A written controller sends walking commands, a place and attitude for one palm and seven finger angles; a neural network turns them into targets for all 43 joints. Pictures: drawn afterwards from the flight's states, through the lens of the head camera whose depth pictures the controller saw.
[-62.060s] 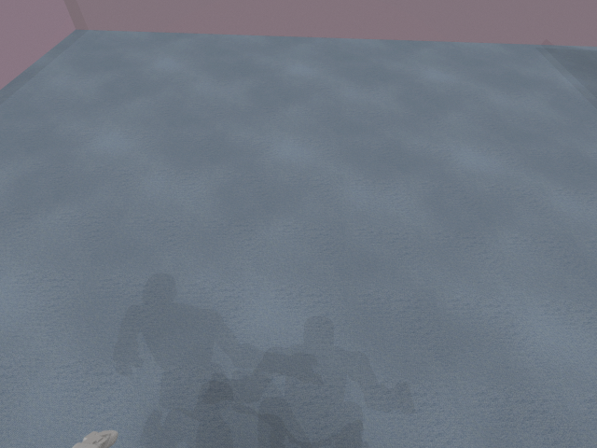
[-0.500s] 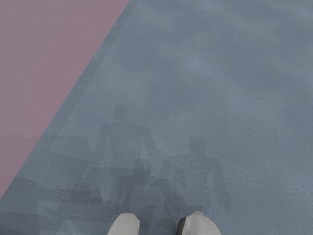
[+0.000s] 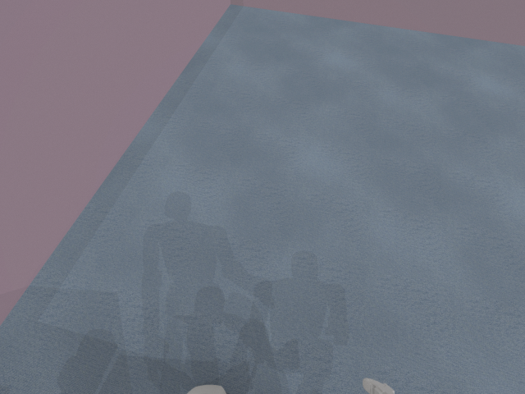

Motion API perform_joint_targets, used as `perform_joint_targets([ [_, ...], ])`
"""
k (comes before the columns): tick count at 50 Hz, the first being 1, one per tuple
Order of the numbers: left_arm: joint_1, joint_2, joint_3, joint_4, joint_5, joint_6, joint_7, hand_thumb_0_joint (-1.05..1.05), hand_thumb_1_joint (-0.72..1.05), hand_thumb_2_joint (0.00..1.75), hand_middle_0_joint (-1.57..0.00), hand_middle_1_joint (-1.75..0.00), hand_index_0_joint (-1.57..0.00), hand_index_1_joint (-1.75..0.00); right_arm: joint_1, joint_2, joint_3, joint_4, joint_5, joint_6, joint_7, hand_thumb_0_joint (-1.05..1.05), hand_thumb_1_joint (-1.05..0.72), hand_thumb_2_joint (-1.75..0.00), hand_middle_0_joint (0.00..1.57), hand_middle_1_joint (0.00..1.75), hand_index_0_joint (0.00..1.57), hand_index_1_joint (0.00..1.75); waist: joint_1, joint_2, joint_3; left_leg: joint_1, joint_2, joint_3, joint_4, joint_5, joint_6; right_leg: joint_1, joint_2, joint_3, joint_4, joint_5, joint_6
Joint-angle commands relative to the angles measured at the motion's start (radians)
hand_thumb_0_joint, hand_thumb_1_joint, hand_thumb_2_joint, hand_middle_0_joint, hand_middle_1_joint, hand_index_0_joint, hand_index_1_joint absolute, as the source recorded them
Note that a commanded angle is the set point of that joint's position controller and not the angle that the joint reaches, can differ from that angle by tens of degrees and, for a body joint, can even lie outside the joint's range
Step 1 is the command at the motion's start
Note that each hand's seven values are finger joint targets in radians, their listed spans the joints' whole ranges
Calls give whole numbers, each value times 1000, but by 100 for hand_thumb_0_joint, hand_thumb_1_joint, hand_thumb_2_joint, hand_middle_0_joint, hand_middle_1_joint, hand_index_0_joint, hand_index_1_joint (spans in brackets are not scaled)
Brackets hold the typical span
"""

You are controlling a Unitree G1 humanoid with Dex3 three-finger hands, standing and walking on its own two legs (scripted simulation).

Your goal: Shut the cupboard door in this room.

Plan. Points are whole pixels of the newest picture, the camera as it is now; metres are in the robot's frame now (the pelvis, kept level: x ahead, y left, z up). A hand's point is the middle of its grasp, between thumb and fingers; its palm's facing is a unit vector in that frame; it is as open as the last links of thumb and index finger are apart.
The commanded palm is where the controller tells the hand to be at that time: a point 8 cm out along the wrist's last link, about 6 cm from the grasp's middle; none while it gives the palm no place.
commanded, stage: walk to a spot facing it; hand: left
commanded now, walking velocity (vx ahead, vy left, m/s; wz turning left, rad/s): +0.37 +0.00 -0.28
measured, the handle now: out of the picture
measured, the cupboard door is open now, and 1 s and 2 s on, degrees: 100 100 100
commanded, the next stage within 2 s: turn to face it in 0.28 s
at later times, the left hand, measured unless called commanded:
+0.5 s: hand (220, 267) +0.36 +0.15 -0.16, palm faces -0.16 -0.95 -0.29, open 7.3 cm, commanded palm none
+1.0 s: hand (209, 238) +0.42 +0.19 -0.17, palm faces +0.12 -0.97 -0.21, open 7.4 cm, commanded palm none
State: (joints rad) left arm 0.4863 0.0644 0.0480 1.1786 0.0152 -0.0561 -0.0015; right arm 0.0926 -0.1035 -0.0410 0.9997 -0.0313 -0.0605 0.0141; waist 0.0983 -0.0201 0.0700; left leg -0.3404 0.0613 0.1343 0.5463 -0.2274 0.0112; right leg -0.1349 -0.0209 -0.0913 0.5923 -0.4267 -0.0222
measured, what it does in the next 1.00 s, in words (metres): walks ahead: right foot, then left foot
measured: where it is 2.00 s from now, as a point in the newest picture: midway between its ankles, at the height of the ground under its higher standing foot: (302, 345)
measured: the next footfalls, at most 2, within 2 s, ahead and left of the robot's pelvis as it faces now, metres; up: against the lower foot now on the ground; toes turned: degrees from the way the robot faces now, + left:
right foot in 0.38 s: +0.32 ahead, -0.15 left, +0.00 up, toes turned -19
left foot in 0.78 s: +0.45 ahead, +0.06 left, +0.00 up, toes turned +8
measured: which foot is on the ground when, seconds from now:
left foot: down 0.00-0.36, up 0.38-0.76, down 0.78-1.00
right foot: up 0.00-0.36, down 0.38-0.78, up 0.80-1.00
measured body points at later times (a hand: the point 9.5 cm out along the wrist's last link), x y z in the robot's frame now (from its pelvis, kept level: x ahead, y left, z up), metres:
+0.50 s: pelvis +0.23 -0.05 -0.01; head +0.28 -0.07 +0.44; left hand +0.37 +0.19 -0.14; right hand +0.17 -0.29 -0.17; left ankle +0.16 +0.11 -0.62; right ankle +0.28 -0.14 -0.73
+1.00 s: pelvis +0.36 -0.02 +0.01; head +0.41 +0.01 +0.45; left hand +0.42 +0.24 -0.15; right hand +0.46 -0.26 -0.13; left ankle +0.41 +0.05 -0.73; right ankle +0.33 -0.19 -0.64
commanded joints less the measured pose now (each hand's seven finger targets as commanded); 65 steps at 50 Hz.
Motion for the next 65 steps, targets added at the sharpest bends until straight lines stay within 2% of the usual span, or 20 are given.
perform_joint_targets([
  [1, -126, 126, 25, -122, 1, -33, 2, 0, 90, 90, -20, -30, -20, -30, 376, -228, -72, 55, 6, -11, -31, 0, -90, -90, 20, 30, 20, 30, -203, 182, -100, 486, 450, -489, -308, -79, 216, -612, -63, 72, 661, -47, -3],
  [4, -170, 84, 34, -138, 16, -3, -14, 0, 90, 90, -20, -30, -20, -30, 269, -120, -46, 29, -1, -28, -33, 0, -90, -90, 20, 30, 20, 30, -117, 111, 39, 238, 362, -269, -366, -24, 149, -568, -131, 87, 621, 78, 19],
  [9, -266, 70, 27, -200, 16, 26, -35, 0, 90, 90, -20, -30, -20, -30, 271, -112, -46, 4, -2, -35, -31, 0, -90, -90, 20, 30, 20, 30, -93, 193, 65, 194, 248, 37, -357, 261, 89, -504, -113, 1, 320, 245, 32],
  [14, -291, 133, 27, -234, 13, 30, -36, 0, 90, 90, -20, -30, -20, -30, 250, -193, -59, -2, 2, -14, -24, 0, -90, -90, 20, 30, 20, 30, -72, 158, 53, 278, 250, 123, -248, 601, 63, -336, -23, -94, 105, 276, -9],
  [17, 0, 229, 51, -166, 20, 13, -23, 0, 90, 90, -20, -30, -20, -30, 190, -246, -58, -16, 12, -5, -17, 0, -90, -90, 20, 30, 20, 30, 82, 67, -144, 235, 206, 170, 216, 741, 13, 77, 32, -124, -43, 325, -43],
  [18, 107, 346, 75, -133, 26, -1, -13, 0, 90, 90, -20, -30, -20, -30, 189, -190, -46, -35, 30, -4, -7, 0, -90, -90, 20, 30, 20, 30, 128, -147, -226, -3, 106, 152, 547, 274, -17, 297, -182, 146, -75, 452, -111],
  [19, 111, 424, 83, -130, 6, -6, -7, 0, 90, 90, -20, -30, -20, -30, 215, -133, -35, -61, 38, -3, -14, 0, -90, -90, 20, 30, 20, 30, 73, -274, -292, -229, -26, 32, 845, -387, -51, 413, -412, 524, -136, 800, -230],
  [20, 44, 431, 83, -151, -7, -8, 2, 0, 90, 90, -20, -30, -20, -30, 206, -147, -30, -60, 39, 5, -18, 0, -90, -90, 20, 30, 20, 30, 50, -180, -299, -243, 14, -126, 916, -345, -34, 331, -440, 518, -186, 757, -250],
  [23, -189, 304, 42, -220, -4, -11, 14, 0, 90, 90, -20, -30, -20, -30, 214, -143, -26, -6, 16, 37, -16, 0, -90, -90, 20, 30, 20, 30, -64, -44, -98, -202, 96, -155, 833, -120, -39, -48, -339, 219, -248, 555, -126],
  [27, -284, 260, 23, -232, 9, -11, 19, 0, 90, 90, -20, -30, -20, -30, 304, -96, -14, 29, 17, 70, -12, 0, -90, -90, 20, 30, 20, 30, -138, -100, -68, -90, 79, -107, 576, -99, -64, -211, -295, 19, -308, 506, -96],
  [34, -231, 265, 48, -215, 4, 14, 24, 0, 90, 90, -20, -30, -20, -30, 131, -85, -12, -43, 17, 56, 4, 0, -90, -90, 20, 30, 20, 30, -74, -121, -42, -128, 52, -32, 226, -63, -58, -15, -334, -59, -216, 585, -84],
  [37, -240, 286, 58, -226, 3, 27, 26, 0, 90, 90, -20, -30, -20, -30, 183, -126, -28, -55, 11, 57, 8, 0, -90, -90, 20, 30, 20, 30, -113, -61, -84, 14, 28, -25, 66, 27, -40, -14, -335, -99, -42, 557, -36],
  [38, -239, 281, 60, -238, -2, 33, 26, 0, 90, 90, -20, -30, -20, -30, 266, -177, -43, -48, 6, 53, 6, 0, -90, -90, 20, 30, 20, 30, -156, 60, -143, 150, 46, -79, -33, 208, -12, -80, -286, -136, 137, 451, 7],
  [39, -210, 226, 54, -268, -16, 39, 19, 0, 90, 90, -20, -30, -20, -30, 321, -286, -68, -59, -3, 48, -1, 0, -90, -90, 20, 30, 20, 30, -169, 357, -195, 300, 284, -423, -117, 567, 125, -314, -122, -169, 402, -3, 93],
  [40, -246, 211, 36, -306, -7, 45, 23, 0, 90, 90, -20, -30, -20, -30, 348, -336, -77, -56, 13, 59, -11, 0, -90, -90, 20, 30, 20, 30, -182, 387, -249, 323, 406, -579, -189, 604, 226, -404, -57, -39, 604, -290, 96],
  [43, -323, 220, 46, -289, 7, 56, 18, 0, 90, 90, -20, -30, -20, -30, 189, -261, -64, -99, 10, 56, -29, 0, -90, -90, 20, 30, 20, 30, -132, 188, -146, 161, 270, -459, -236, 159, 162, -492, -98, 93, 682, -43, 97],
  [47, -276, 216, 51, -267, 8, 71, 11, 0, 90, 90, -20, -30, -20, -30, 158, -238, -59, -120, 15, 40, -33, 0, -90, -90, 20, 30, 20, 30, -106, 116, -153, 156, 183, -342, -234, 266, 129, -436, -90, 86, 593, 72, 119],
  [61, -359, 224, 41, -379, -7, 76, 17, 0, 90, 90, -20, -30, -20, -30, 145, -291, -96, -157, 6, 75, -22, 0, -90, -90, 20, 30, 20, 30, -132, 187, -158, 126, 146, -518, -163, 256, 161, -296, -12, 84, 200, -14, 116],
  [64, -263, 240, 46, -366, -13, 66, 20, 0, 90, 90, -20, -30, -20, -30, 94, -286, -98, -179, 12, 84, -17, 0, -90, -90, 20, 30, 20, 30, -85, 171, -185, 8, 84, -509, -87, 240, 108, -64, 11, 62, -82, 126, 96],
  [65, -220, 277, 54, -360, -8, 59, 25, 0, 90, 90, -20, -30, -20, -30, 91, -252, -94, -183, 20, 85, -11, 0, -90, -90, 20, 30, 20, 30, -63, 78, -201, -108, 27, -467, 2, 110, 54, 84, -67, 124, -236, 171, 64],
])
